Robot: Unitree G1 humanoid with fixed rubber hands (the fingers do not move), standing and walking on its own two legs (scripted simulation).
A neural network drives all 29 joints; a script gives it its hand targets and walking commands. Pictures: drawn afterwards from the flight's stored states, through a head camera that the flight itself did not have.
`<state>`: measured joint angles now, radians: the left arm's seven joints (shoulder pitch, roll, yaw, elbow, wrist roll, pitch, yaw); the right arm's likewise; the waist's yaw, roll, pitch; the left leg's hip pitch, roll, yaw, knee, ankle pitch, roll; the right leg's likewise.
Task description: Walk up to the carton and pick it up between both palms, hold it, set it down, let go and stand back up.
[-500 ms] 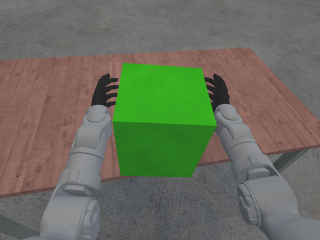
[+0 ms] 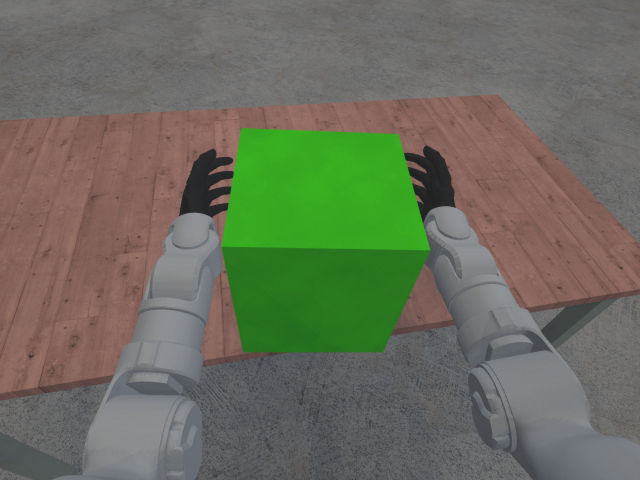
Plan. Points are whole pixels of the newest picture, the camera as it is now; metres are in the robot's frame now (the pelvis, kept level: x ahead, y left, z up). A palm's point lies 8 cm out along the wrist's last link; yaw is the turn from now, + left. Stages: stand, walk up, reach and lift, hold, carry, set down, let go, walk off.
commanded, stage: reach and lift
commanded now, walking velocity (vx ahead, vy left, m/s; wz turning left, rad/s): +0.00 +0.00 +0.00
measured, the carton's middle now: (317, 248) +0.40 +0.00 +0.05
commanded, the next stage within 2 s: none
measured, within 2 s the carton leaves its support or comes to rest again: leaves its support in 0.46 s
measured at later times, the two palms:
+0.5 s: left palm (195, 219) +0.38 +0.15 +0.13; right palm (442, 214) +0.39 -0.16 +0.14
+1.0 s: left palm (189, 224) +0.37 +0.15 +0.14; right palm (441, 220) +0.38 -0.15 +0.14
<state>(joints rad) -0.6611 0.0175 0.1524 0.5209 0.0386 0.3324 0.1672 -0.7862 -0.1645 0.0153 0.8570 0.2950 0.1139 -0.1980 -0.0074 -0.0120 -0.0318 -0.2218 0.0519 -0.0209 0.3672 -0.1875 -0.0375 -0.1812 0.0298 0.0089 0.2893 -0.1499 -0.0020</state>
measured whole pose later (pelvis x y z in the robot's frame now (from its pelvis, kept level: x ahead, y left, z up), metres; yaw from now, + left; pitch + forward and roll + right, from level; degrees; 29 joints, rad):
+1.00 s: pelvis +0.00 +0.00 +0.00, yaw +0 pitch -4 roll -1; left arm -0.57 -0.11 0.28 0.35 0.33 0.40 0.04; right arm -0.67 -0.04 -0.22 0.80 -0.03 0.00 -0.08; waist -0.02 -0.06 0.01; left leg -0.07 0.04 -0.01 0.29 -0.16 -0.03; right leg -0.04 0.01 -0.01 0.25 -0.14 0.00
